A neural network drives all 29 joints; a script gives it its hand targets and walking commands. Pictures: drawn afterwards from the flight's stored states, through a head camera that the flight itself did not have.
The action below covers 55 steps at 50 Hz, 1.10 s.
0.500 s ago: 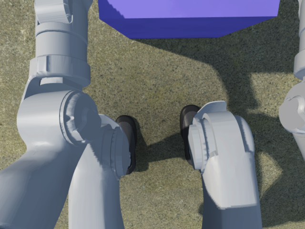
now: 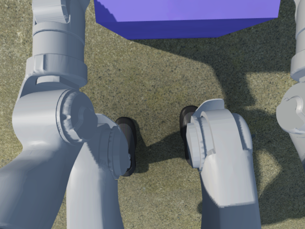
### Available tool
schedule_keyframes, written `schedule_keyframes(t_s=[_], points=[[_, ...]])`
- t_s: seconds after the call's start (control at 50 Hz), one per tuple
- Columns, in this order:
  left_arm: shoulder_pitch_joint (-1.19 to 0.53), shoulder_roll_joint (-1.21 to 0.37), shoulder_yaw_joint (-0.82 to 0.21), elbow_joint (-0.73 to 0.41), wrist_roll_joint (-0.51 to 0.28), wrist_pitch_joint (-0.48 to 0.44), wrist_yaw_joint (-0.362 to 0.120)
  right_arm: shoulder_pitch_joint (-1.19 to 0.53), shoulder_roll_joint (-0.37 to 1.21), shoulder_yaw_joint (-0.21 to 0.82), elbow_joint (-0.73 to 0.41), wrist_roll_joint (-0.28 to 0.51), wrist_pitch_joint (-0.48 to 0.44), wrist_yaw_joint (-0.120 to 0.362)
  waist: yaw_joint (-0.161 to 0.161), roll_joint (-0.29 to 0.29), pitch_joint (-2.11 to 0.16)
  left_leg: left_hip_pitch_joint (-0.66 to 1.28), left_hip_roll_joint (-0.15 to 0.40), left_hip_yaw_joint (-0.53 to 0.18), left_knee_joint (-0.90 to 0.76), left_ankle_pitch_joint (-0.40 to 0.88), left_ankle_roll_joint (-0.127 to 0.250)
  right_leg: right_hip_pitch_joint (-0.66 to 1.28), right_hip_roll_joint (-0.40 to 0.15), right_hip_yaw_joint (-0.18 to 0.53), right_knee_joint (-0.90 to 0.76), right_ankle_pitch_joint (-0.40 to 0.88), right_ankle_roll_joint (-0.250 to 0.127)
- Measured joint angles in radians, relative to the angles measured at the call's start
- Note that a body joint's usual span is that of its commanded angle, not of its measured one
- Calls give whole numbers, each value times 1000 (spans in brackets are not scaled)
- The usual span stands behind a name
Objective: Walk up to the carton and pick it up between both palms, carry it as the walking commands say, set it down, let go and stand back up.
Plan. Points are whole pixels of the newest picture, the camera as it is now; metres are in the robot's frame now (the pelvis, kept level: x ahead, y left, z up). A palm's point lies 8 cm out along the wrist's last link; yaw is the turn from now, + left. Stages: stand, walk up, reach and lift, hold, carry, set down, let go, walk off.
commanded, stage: set down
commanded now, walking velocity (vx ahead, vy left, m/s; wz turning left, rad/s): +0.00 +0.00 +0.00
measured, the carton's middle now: out of the picture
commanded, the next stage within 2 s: let go in 1.88 s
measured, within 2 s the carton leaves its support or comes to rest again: neither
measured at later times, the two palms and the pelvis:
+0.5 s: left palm out of the picture +0.58 +0.10 -0.16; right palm out of the picture +0.54 -0.30 -0.16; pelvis +0.00 -0.01 +0.00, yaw +1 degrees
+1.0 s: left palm out of the picture +0.61 +0.10 -0.06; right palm out of the picture +0.55 -0.32 -0.07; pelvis +0.00 -0.01 +0.05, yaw +0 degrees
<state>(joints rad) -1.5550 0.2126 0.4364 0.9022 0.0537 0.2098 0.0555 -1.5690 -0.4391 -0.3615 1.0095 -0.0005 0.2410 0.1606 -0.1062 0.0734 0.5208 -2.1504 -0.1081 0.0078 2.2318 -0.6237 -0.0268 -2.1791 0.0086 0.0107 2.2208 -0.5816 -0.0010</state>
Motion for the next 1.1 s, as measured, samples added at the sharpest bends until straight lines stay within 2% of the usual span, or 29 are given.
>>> schedule_keyframes(t_s=[0.06,0.12,0.22,0.32,0.44,0.56,0.72,0.88,1.0,1.1], points=[[-4,7,-19,19,-2,-11,7,1,7,-7,13,-4,-21,-12,2,-5,0,3,3,-1,2,-8,-3,0,2,-1,2,-5,-2],[-3,21,-81,40,-26,-21,35,5,7,13,32,10,-47,-50,10,-7,0,9,6,-3,3,-20,-8,1,6,-3,4,-13,-5],[7,65,-253,75,-153,-33,93,31,-11,94,32,83,-97,-138,21,-3,2,22,8,-1,3,-40,-14,6,8,-1,10,-30,-11],[4,112,-299,97,-232,-48,106,29,-40,151,65,134,-121,-187,9,-17,1,29,3,6,-2,-43,-19,6,3,6,19,-37,-20],[2,150,-312,146,-248,-52,88,10,-71,205,121,193,-123,-183,9,-32,0,19,7,-4,-2,-32,-24,-4,6,-4,14,-20,-27],[13,156,-337,123,-274,-41,90,18,-101,208,140,232,-120,-175,20,-34,1,7,4,-4,0,-13,-26,-14,2,-5,15,-4,-28],[-29,200,-333,119,-287,-15,92,-21,-131,199,147,233,-102,-165,21,-35,1,12,10,-6,-2,-9,-20,-8,8,-7,5,5,-22],[32,205,-335,-24,-315,42,100,37,-142,198,-3,253,-36,-153,14,-34,3,99,18,3,-53,-33,-9,75,15,6,-41,-18,-18],[29,183,-284,-87,-261,111,102,45,-148,173,-79,230,33,-142,18,-34,1,192,25,-3,-152,-26,-7,167,21,7,-139,-11,-19],[21,189,-243,-89,-227,127,94,33,-155,170,-80,209,53,-133,23,-40,0,259,30,-5,-252,0,-8,232,25,11,-235,14,-20]])
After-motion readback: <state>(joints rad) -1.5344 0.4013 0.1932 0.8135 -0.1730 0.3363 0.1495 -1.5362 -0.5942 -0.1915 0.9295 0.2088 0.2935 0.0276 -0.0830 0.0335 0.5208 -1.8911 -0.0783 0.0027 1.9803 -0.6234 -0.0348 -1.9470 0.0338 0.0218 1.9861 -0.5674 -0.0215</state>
